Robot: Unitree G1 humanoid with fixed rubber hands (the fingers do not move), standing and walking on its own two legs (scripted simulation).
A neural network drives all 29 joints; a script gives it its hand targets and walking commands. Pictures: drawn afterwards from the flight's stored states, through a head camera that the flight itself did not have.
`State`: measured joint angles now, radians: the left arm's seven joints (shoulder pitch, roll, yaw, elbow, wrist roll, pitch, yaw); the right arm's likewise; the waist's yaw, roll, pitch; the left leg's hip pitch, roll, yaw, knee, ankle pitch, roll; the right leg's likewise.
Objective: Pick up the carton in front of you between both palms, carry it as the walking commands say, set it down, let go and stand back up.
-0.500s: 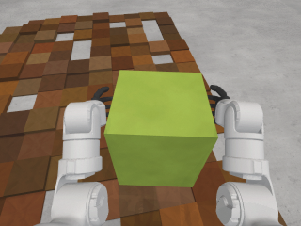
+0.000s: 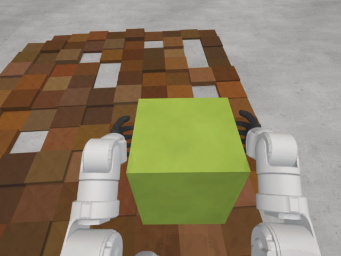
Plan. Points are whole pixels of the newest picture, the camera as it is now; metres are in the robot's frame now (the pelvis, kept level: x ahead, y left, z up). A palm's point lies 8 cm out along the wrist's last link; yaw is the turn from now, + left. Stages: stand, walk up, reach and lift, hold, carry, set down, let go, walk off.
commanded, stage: carry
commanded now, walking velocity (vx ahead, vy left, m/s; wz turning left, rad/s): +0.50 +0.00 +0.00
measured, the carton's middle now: (183, 163) +0.34 +0.01 +0.03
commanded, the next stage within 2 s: none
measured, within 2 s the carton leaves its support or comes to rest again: neither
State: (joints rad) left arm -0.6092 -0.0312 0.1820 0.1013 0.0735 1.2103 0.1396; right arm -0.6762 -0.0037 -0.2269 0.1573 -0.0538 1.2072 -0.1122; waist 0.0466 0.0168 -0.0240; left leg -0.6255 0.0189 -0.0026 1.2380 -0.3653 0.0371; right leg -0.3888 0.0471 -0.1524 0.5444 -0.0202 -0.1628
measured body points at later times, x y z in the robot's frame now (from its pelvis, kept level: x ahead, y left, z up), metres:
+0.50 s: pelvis +0.28 +0.03 +0.00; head +0.33 +0.04 +0.45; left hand +0.68 +0.16 +0.15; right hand +0.65 -0.15 +0.15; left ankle +0.26 +0.13 -0.73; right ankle +0.35 -0.10 -0.68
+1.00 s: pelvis +0.57 +0.01 +0.02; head +0.59 +0.01 +0.47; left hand +0.89 +0.18 +0.10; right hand +0.91 -0.12 +0.11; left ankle +0.69 +0.12 -0.71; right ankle +0.44 -0.09 -0.72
